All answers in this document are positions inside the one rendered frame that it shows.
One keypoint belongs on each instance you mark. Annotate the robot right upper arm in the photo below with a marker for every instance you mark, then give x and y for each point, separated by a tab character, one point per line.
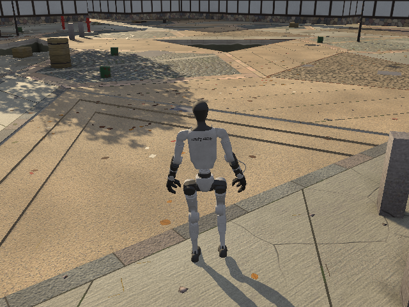
226	144

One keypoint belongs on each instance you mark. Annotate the robot right forearm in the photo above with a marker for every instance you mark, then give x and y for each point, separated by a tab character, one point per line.
236	168

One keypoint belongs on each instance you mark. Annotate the robot left forearm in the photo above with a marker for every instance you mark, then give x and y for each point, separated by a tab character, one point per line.
172	170

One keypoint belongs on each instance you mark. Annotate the left robot hand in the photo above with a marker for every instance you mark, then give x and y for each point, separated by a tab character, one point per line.
172	183

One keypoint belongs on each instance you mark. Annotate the robot left upper arm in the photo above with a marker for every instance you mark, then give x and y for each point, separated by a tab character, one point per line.
179	144

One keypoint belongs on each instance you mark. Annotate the right robot foot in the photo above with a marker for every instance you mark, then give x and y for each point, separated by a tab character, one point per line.
222	252

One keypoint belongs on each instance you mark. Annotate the right robot thigh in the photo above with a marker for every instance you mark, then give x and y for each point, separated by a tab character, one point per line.
220	186

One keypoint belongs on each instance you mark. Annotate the right robot hand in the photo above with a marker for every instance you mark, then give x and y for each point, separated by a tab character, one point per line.
241	181

